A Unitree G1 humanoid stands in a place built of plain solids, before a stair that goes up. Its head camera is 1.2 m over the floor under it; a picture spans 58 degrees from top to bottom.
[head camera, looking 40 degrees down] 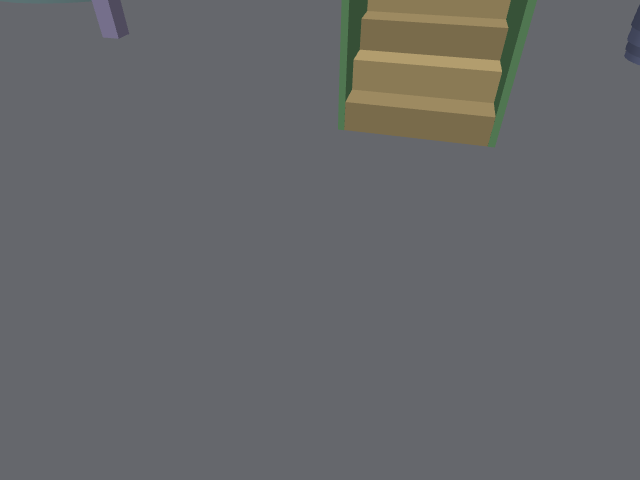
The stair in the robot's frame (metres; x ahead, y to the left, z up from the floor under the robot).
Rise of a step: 0.18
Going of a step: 0.20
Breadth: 0.93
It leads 15 degrees to the right of straight ahead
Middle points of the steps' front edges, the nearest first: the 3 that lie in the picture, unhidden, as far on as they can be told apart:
2.38 -0.56 0.18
2.58 -0.61 0.36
2.77 -0.66 0.54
